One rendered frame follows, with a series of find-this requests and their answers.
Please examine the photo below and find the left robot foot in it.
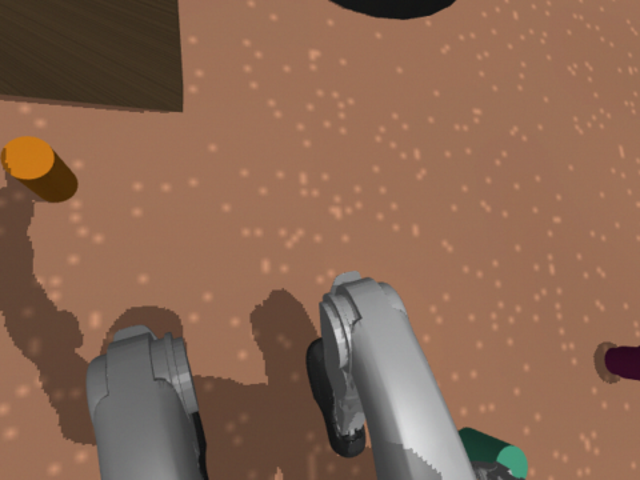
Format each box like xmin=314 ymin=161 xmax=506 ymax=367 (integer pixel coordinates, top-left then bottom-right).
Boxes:
xmin=192 ymin=411 xmax=209 ymax=480

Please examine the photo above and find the right robot hand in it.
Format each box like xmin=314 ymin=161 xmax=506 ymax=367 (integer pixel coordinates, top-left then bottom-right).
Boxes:
xmin=470 ymin=461 xmax=526 ymax=480

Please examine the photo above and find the right robot foot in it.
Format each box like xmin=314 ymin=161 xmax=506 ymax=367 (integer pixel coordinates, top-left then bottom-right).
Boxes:
xmin=306 ymin=338 xmax=366 ymax=458

